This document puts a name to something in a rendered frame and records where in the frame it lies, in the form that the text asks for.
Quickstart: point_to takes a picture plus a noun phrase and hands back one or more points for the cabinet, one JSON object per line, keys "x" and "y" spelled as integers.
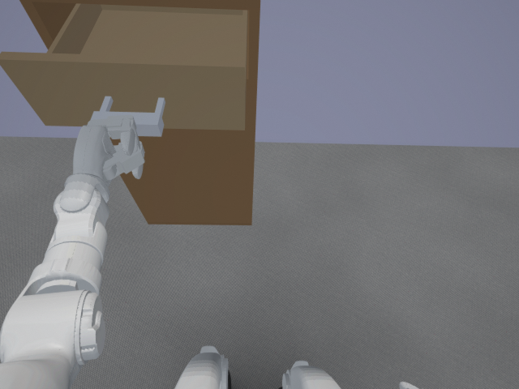
{"x": 189, "y": 176}

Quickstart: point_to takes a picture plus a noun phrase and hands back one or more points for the handle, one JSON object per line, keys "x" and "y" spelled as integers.
{"x": 148, "y": 124}

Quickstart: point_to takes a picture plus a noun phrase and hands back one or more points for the robot left hand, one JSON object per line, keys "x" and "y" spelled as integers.
{"x": 95, "y": 154}

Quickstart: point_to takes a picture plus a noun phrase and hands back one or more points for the robot right thigh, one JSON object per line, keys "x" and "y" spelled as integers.
{"x": 308, "y": 377}

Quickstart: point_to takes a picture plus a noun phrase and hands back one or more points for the left robot forearm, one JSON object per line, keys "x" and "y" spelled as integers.
{"x": 76, "y": 251}

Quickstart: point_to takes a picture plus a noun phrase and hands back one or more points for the left robot upper arm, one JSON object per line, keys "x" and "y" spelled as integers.
{"x": 49, "y": 337}

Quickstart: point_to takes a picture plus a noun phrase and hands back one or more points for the drawer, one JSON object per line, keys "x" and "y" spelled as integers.
{"x": 195, "y": 58}

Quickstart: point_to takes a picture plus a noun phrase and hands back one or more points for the robot left shin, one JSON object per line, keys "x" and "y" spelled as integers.
{"x": 209, "y": 349}

